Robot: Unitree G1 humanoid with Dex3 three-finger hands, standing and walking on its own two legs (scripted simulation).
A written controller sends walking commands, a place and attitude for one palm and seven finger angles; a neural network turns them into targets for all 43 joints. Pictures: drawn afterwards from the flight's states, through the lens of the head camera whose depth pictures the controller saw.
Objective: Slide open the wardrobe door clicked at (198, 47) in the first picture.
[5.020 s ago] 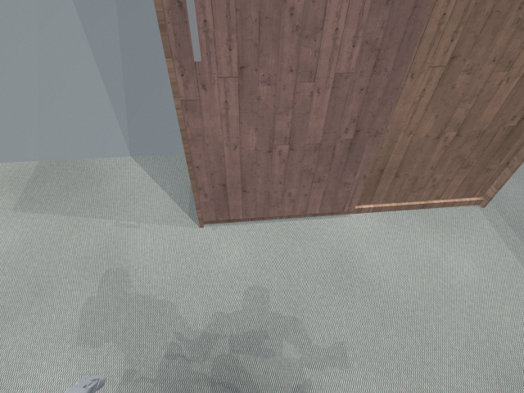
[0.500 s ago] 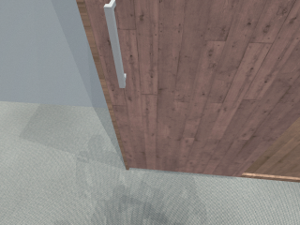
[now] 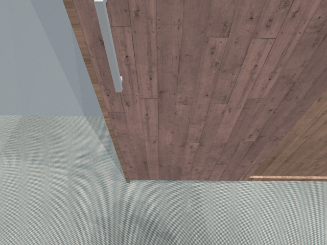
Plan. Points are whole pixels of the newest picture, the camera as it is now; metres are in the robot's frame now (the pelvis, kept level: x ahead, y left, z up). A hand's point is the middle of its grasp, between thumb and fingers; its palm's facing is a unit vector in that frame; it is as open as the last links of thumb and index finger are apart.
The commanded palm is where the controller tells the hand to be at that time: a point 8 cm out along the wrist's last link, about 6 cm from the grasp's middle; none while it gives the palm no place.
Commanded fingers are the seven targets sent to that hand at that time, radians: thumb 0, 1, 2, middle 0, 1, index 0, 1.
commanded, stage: come to a stop and stand still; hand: left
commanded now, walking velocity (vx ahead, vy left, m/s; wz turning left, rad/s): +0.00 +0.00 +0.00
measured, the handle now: (112, 49) +0.54 +0.15 +0.19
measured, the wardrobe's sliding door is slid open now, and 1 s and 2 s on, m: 0.00 0.00 0.00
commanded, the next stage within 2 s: look again from close up in 0.42 s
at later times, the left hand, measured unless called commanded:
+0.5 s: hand out of the picture -0.01 +0.14 -0.17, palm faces +0.07 -0.98 -0.21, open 7.3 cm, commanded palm none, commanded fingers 0.00 0.90 0.90 -0.20 -0.30 -0.20 -0.30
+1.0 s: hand out of the picture -0.05 +0.12 -0.17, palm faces +0.09 -0.98 -0.16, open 7.4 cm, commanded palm none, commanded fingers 0.00 0.90 0.90 -0.20 -0.30 -0.20 -0.30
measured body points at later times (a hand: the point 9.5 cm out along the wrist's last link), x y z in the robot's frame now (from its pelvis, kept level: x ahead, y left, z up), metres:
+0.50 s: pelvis +0.00 -0.03 +0.00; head -0.01 -0.04 +0.45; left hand -0.01 +0.19 -0.15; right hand +0.03 -0.25 -0.16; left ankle +0.01 +0.09 -0.74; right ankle +0.00 -0.12 -0.74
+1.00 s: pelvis -0.02 -0.03 +0.00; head -0.02 -0.03 +0.45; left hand -0.05 +0.17 -0.16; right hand -0.05 -0.23 -0.16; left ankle +0.01 +0.09 -0.74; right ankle +0.00 -0.12 -0.74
